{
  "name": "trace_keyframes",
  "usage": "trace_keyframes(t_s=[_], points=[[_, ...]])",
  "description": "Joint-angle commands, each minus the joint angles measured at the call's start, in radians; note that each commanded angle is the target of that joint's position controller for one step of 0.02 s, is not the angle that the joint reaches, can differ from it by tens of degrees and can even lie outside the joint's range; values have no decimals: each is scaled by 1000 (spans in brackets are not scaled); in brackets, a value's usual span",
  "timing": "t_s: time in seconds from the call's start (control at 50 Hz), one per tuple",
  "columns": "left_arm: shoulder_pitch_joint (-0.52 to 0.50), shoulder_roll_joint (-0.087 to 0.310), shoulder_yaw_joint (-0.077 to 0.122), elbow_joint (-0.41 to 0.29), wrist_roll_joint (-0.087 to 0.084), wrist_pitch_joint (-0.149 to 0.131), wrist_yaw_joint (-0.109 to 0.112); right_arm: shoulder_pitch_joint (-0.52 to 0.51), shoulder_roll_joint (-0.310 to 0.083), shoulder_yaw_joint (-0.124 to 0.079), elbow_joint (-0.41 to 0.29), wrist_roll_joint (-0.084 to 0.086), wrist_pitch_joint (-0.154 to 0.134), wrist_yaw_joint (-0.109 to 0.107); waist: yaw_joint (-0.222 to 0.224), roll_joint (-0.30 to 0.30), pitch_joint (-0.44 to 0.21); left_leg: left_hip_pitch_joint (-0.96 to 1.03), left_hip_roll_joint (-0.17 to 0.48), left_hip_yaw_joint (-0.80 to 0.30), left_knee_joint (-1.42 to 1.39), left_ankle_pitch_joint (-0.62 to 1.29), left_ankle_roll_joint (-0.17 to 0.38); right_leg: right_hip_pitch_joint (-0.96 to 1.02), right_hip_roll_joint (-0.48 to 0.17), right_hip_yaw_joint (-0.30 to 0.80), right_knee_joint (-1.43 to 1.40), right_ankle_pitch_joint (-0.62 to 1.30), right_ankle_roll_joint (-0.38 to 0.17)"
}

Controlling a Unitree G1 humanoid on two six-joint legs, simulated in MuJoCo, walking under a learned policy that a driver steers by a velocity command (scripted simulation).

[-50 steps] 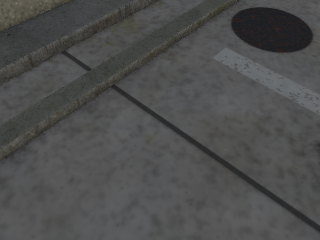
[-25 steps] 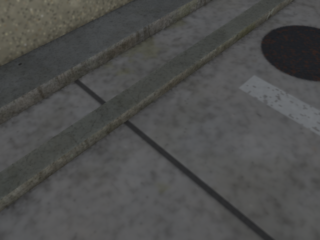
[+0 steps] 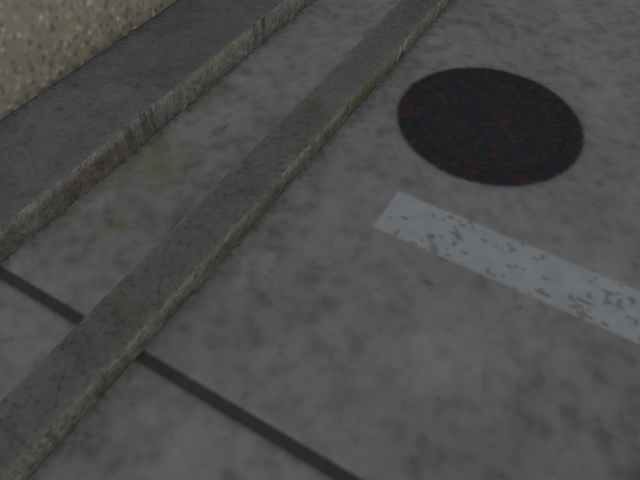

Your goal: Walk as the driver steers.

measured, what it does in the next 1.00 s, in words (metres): walks ahead, turning right: right foot, then left foot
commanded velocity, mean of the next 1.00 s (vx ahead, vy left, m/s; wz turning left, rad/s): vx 0.46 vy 0.00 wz -0.50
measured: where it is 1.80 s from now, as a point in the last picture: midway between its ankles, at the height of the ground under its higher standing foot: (409, 440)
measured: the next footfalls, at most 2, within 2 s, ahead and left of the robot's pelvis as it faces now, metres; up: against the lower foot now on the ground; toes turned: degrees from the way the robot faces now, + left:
right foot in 0.26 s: +0.28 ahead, -0.12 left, +0.00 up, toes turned -15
left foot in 0.84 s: +0.65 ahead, -0.10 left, +0.00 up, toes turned -28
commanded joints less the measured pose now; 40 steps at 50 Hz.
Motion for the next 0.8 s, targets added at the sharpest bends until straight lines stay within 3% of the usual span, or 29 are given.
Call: trace_keyframes(t_s=[0.02, 0.1, 0.18, 0.22, 0.24, 0.26, 0.28, 0.3, 0.32, 0.34, 0.36, 0.38, 0.4, 0.42, 0.46, 0.5, 0.6, 0.72, 0.76, 0.8], points=[[-35, -12, -12, -73, 0, 3, -18, 8, -78, -10, -43, -2, -20, 1, 19, 110, 35, -17, 262, -112, -174, 261, 82, -65, -24, -10, -103, 116, 15], [-180, -18, -28, -132, 2, -1, -33, 52, -112, -17, -36, -1, -16, -5, -17, 112, 54, 36, 270, -27, -165, 335, 72, -6, -1, -87, -343, 188, -1], [-232, 5, -23, -169, 10, -3, -38, 103, -138, -25, -20, -5, 7, -17, -24, 119, 53, 178, 307, 27, -74, 545, 60, 29, 40, -139, -444, 64, -53], [-169, 25, -12, -158, 14, -4, -29, 99, -170, -33, -21, -8, 24, -22, 9, 145, 5, 221, 311, 59, 79, 839, 48, 131, 106, -175, -466, -47, -92], [-84, 42, -1, -136, 13, -8, -24, 96, -185, -38, -24, -8, 36, -21, 44, 146, -46, 226, 309, 67, 223, 912, 46, 222, 147, -181, -491, -86, -115], [58, 64, 15, -93, 17, -18, -14, 86, -193, -40, -34, -4, 47, -18, 106, 116, -127, 156, 297, 83, 437, 835, 27, 406, 179, -169, -569, -55, -144], [205, 149, 45, -56, 29, -25, 2, 83, -169, -33, -66, -4, 49, -14, 164, 23, -230, -59, 268, 84, 736, 515, -7, 658, 42, 42, -623, -154, -194], [165, 263, 69, -77, 18, -20, 13, 102, -56, -13, -146, 3, 40, 11, 78, -208, -280, -523, 53, 11, 1081, -361, -72, 928, -238, 587, -715, -154, -338], [204, 250, 66, -86, -5, -6, 18, -41, -144, -29, -177, -3, 27, 15, 135, -30, -276, -637, 47, -203, 1132, -315, -67, 916, -250, 696, -816, -118, -330], [149, 215, 56, -74, -9, -4, 26, -94, -128, -24, -199, 11, 15, 19, 101, 1, -142, -683, 97, -217, 1090, -190, -56, 810, -232, 529, -822, -12, -304], [102, 163, 43, -77, -17, -10, 27, -71, -121, -20, -185, 11, 6, 16, 55, 54, -74, -622, 131, -218, 992, -120, -53, 681, -187, 429, -832, 139, -266], [59, 134, 35, -84, -22, -18, 30, -58, -120, -22, -175, -5, 15, 12, 17, 68, -47, -559, 149, -224, 932, -105, -60, 594, -135, 351, -839, 239, -237], [35, 109, 26, -91, -30, -27, 33, -28, -115, -20, -171, -24, 34, 13, -12, 53, -56, -496, 157, -229, 894, -98, -74, 539, -99, 297, -850, 304, -225], [39, 102, 21, -92, -34, -38, 31, -21, -111, -20, -173, -31, 53, 16, -22, 45, -66, -466, 156, -229, 869, -102, -85, 513, -79, 275, -855, 348, -223], [77, 125, 24, -83, -37, -54, 29, -45, -97, -17, -190, -34, 77, 24, -27, 42, -60, -479, 149, -215, 813, -75, -105, 488, -49, 247, -868, 382, -220], [126, 142, 28, -77, -35, -57, 28, -122, -96, -15, -220, -33, 86, 26, -3, 27, -34, -534, 145, -205, 742, -3, -119, 486, -32, 249, -886, 357, -203], [243, 147, 26, -64, -33, -54, 32, -305, -108, -9, -289, -27, 86, 30, 65, -5, -7, -644, 116, -213, 552, 144, -124, 590, -24, 293, -877, 367, -161], [319, 154, 23, -58, -19, -49, 47, -459, -106, 12, -363, -15, 65, 41, 110, -28, 13, -622, 52, -199, 348, 171, -89, 698, -39, 336, -805, 497, -160], [299, 157, 20, -59, -16, -52, 55, -424, -115, 13, -363, -13, 55, 40, 85, -40, 12, -502, 36, -197, 267, 162, -56, 688, -52, 335, -786, 558, -132], [256, 171, 20, -60, -17, -60, 53, -256, -151, -3, -310, -15, 44, 25, 12, -43, -43, -249, -23, -173, 217, 107, -12, 650, -24, 301, -647, 824, -82]])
